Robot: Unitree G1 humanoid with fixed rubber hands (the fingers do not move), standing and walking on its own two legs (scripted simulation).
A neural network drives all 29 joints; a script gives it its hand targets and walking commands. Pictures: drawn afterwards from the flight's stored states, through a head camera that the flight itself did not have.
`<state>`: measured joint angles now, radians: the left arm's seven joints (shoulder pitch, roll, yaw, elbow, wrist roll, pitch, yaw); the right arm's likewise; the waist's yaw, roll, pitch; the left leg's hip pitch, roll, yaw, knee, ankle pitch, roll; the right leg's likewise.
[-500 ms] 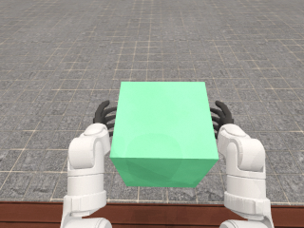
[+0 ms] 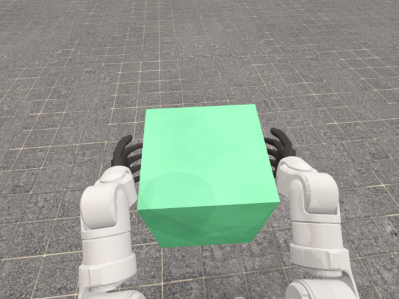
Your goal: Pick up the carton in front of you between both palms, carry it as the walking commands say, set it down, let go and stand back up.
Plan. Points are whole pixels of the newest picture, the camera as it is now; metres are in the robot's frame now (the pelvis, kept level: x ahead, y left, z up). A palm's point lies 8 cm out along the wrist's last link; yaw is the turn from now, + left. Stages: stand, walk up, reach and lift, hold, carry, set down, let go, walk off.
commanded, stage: carry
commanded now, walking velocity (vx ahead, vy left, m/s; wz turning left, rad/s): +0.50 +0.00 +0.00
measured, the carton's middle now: (203, 182) +0.36 -0.02 +0.05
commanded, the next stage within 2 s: none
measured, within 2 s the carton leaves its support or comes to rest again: neither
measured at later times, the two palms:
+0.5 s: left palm (134, 96) +0.64 +0.15 +0.09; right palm (240, 91) +0.65 -0.15 +0.08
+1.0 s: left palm (146, 54) +0.89 +0.13 +0.08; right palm (231, 50) +0.89 -0.17 +0.09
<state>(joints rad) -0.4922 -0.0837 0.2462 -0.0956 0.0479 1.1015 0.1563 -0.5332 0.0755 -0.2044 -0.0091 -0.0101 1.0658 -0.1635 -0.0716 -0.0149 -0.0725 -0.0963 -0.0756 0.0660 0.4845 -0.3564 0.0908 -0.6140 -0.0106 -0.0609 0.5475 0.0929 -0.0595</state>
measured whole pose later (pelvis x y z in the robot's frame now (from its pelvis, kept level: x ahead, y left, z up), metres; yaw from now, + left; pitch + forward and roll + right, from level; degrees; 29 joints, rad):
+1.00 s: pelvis +0.62 -0.02 -0.02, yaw -1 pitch +5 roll -1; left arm -0.19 -0.14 0.14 -0.35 0.05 1.15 0.13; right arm -0.21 0.14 -0.13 -0.32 -0.05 1.14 -0.13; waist 0.00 0.01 -0.12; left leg -0.02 0.02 0.11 0.27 -0.33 0.01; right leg -0.51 -0.05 -0.16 0.46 -0.04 0.02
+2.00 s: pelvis +0.79 -0.02 -0.03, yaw -1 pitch +2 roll +0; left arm -0.15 -0.13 0.11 -0.10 0.17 1.03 0.05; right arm -0.15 0.13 -0.11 -0.09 -0.17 1.02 -0.06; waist 0.00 0.00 -0.14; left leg -0.28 0.06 0.17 0.53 -0.29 0.01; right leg -0.22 -0.07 -0.17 0.53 -0.34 0.01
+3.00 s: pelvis +0.74 -0.02 -0.02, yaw -4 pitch -8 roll +0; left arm -0.27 -0.15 0.22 0.23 0.27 0.73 0.00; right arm -0.27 0.15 -0.23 0.24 -0.26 0.71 0.00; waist 0.00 -0.01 0.07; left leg -0.08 0.02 0.05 0.39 -0.16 0.00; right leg -0.05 -0.01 -0.06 0.40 -0.20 -0.02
